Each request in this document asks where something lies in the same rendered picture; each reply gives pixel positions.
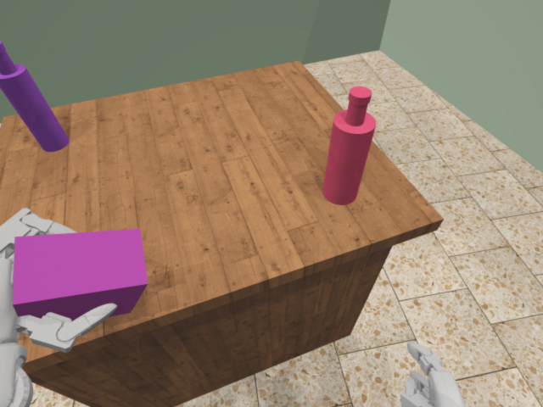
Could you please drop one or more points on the sponge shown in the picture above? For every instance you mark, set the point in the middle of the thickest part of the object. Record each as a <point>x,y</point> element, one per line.
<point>72,273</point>

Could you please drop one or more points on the robot left forearm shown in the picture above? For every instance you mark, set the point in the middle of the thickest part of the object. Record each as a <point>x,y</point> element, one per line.
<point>16,389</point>

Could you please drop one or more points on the left robot hand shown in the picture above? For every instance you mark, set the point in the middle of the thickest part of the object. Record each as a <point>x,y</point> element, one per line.
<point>52,331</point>

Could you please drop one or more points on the table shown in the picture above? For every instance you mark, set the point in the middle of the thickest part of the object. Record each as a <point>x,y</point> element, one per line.
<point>248,265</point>

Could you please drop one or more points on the right robot hand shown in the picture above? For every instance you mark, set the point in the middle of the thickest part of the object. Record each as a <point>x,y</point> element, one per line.
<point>439,390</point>

